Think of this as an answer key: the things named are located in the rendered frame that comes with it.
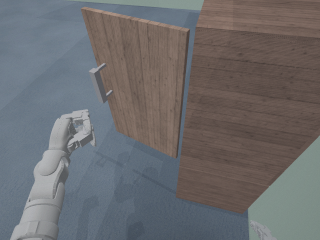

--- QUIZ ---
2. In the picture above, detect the handle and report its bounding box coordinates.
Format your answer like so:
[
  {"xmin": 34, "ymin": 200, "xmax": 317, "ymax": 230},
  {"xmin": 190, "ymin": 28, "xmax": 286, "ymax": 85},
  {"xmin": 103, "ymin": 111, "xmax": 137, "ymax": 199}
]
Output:
[{"xmin": 88, "ymin": 63, "xmax": 113, "ymax": 104}]

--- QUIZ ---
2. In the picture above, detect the cupboard door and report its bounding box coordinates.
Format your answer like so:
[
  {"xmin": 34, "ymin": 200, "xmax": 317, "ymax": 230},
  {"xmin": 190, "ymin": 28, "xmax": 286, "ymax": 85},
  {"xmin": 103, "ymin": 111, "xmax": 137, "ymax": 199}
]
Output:
[{"xmin": 81, "ymin": 7, "xmax": 190, "ymax": 159}]

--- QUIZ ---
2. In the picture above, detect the robot right hand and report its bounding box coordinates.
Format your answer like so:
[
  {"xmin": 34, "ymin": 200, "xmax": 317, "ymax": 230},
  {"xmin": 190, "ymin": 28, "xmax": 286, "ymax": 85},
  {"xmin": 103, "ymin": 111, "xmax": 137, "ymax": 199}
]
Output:
[{"xmin": 250, "ymin": 220, "xmax": 277, "ymax": 240}]

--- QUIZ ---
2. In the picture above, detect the robot left hand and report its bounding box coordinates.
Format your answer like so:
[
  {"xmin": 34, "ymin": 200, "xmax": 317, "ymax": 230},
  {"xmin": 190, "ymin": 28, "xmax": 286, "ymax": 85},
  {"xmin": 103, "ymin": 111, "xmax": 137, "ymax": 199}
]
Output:
[{"xmin": 48, "ymin": 109, "xmax": 97, "ymax": 157}]

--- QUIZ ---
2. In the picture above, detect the left robot forearm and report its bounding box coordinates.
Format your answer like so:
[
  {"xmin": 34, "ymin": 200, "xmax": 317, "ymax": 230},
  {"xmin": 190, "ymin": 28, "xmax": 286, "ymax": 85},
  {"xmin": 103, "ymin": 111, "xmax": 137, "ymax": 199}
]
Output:
[{"xmin": 10, "ymin": 149, "xmax": 71, "ymax": 240}]

